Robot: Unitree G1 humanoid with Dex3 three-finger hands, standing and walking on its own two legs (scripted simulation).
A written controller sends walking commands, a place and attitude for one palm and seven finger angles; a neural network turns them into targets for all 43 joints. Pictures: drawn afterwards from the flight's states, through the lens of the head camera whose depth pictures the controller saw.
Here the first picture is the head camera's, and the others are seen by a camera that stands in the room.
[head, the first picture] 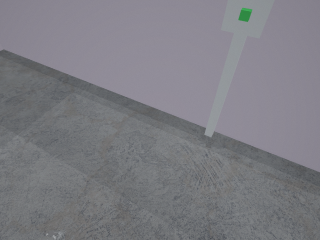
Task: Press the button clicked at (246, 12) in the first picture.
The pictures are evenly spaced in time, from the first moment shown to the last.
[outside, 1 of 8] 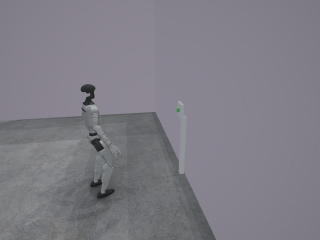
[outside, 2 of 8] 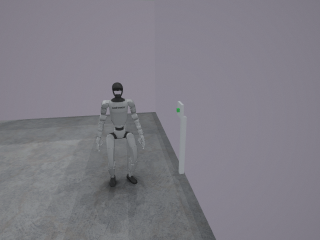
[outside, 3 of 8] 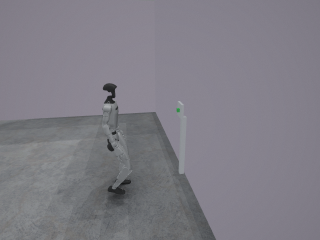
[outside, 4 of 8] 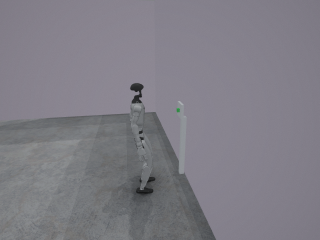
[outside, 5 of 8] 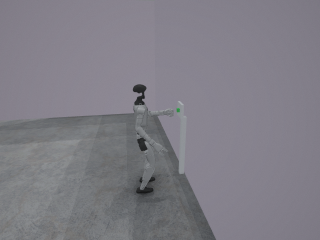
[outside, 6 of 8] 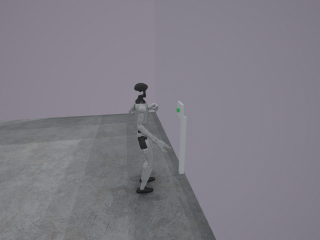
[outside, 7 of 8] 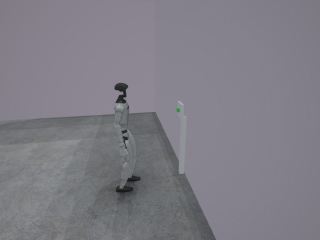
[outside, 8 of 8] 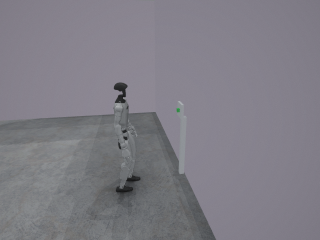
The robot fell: no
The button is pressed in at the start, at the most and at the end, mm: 0 8 0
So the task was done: yes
